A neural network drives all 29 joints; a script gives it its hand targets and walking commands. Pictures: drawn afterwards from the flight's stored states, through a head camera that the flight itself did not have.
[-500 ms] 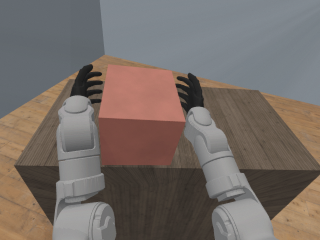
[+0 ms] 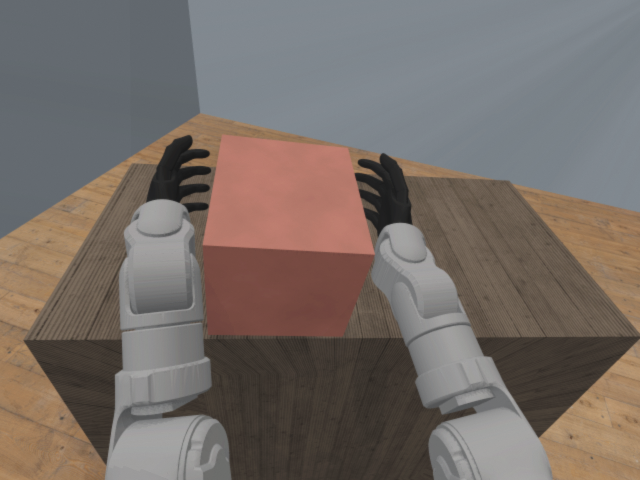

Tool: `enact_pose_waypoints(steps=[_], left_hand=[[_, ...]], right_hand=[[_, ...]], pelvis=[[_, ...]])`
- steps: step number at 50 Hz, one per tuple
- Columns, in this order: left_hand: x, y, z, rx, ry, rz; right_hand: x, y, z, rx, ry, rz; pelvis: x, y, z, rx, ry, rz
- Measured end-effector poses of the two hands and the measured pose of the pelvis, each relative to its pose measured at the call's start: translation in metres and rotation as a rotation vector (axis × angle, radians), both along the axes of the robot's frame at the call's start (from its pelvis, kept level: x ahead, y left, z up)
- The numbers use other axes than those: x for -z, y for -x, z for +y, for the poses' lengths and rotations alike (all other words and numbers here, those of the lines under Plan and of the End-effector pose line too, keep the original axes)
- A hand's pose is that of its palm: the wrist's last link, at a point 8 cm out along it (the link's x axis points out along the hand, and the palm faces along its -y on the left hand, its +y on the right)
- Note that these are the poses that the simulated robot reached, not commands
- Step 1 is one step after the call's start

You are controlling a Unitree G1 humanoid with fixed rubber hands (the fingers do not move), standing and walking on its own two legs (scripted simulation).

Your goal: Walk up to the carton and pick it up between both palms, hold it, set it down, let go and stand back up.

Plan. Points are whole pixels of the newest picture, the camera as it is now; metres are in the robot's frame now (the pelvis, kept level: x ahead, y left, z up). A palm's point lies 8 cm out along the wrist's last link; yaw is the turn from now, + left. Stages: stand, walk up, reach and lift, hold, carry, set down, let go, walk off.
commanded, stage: hold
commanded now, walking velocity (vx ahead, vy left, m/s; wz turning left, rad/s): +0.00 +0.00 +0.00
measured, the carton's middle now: (282, 235) +0.38 +0.01 +0.17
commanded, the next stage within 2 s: none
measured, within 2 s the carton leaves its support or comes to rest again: neither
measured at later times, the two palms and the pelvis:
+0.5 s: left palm (173, 207) +0.36 +0.13 +0.22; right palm (394, 223) +0.36 -0.13 +0.20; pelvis +0.00 +0.00 +0.00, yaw +0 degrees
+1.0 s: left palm (169, 205) +0.36 +0.13 +0.23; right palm (391, 217) +0.36 -0.12 +0.21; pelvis +0.00 -0.01 +0.00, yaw +1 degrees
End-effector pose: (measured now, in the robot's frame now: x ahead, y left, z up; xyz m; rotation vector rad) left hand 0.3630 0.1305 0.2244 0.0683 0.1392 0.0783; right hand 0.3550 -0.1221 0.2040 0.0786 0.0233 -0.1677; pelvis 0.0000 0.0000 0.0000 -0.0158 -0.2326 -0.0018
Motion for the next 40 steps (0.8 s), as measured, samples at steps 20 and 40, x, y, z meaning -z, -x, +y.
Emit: enact_pose_waypoints(steps=[20, 40], left_hand=[[0.004, -0.005, -0.009, 0.013, -0.015, 0.02], [-0.004, 0.004, 0.009, -0.049, 0.023, 0.031]], right_hand=[[0.005, -0.001, -0.008, 0.01, -0.007, 0.012], [-0.004, -0.009, 0.01, -0.052, -0.014, 0.025]], pelvis=[[0.0, 0.001, 0.0, 0.0, -0.003, 0.005], [0.0, 0.005, -0.012, -0.023, -0.005, -0.006]])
